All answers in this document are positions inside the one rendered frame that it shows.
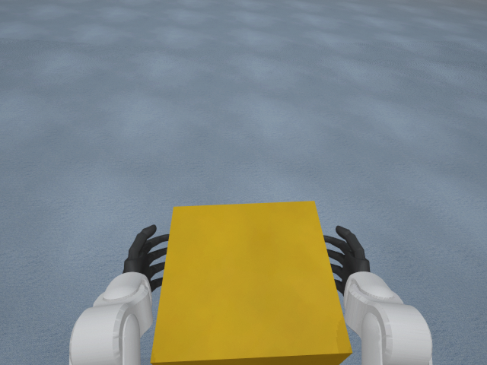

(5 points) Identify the robot right hand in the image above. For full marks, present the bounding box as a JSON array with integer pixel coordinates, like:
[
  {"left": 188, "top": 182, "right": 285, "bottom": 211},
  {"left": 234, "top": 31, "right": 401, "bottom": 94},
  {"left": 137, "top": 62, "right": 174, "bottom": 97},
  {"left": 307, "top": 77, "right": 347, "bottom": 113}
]
[{"left": 323, "top": 226, "right": 370, "bottom": 297}]

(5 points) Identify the left robot forearm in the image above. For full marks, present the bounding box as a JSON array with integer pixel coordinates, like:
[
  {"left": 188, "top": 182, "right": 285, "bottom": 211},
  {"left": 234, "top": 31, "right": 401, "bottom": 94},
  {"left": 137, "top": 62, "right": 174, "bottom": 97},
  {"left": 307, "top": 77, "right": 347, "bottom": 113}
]
[{"left": 69, "top": 272, "right": 153, "bottom": 365}]

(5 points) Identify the right robot forearm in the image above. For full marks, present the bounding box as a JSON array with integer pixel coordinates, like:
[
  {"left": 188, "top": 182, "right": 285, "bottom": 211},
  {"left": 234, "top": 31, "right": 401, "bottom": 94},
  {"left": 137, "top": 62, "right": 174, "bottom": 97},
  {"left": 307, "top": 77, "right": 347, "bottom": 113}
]
[{"left": 343, "top": 271, "right": 432, "bottom": 365}]

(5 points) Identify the carton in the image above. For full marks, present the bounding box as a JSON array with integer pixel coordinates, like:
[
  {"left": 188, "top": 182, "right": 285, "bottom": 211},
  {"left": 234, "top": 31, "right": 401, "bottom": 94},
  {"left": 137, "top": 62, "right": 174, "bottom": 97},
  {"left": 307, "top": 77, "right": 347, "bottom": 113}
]
[{"left": 150, "top": 201, "right": 352, "bottom": 365}]

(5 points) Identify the robot left hand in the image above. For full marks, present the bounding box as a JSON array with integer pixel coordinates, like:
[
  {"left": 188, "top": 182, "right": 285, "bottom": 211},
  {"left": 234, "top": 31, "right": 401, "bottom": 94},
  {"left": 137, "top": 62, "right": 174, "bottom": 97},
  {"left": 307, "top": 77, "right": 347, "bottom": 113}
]
[{"left": 123, "top": 224, "right": 170, "bottom": 292}]

